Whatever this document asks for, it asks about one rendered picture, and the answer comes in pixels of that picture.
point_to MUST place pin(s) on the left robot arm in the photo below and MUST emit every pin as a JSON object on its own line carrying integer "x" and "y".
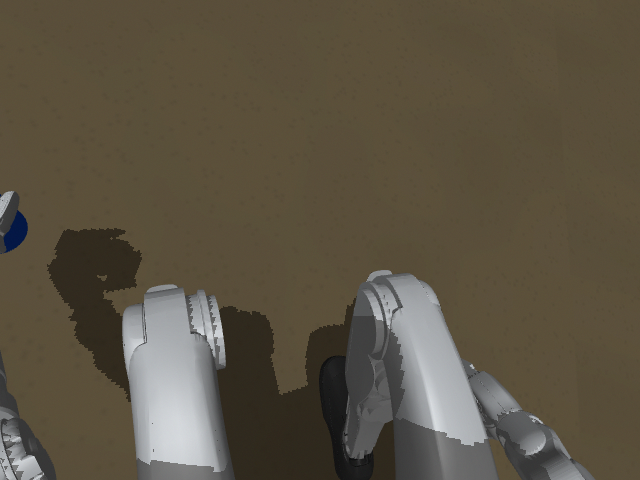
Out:
{"x": 22, "y": 456}

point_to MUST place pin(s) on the can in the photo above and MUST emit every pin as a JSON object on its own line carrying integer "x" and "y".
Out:
{"x": 17, "y": 233}

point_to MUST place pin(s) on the left robot hand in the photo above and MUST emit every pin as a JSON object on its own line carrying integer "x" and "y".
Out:
{"x": 9, "y": 203}

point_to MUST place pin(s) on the right robot foot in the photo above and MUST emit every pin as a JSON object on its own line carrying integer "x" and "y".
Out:
{"x": 334, "y": 396}

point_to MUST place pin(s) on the right robot arm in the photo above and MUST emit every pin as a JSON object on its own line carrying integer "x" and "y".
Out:
{"x": 535, "y": 450}

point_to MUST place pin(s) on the right robot hand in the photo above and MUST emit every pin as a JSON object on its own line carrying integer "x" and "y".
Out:
{"x": 493, "y": 400}

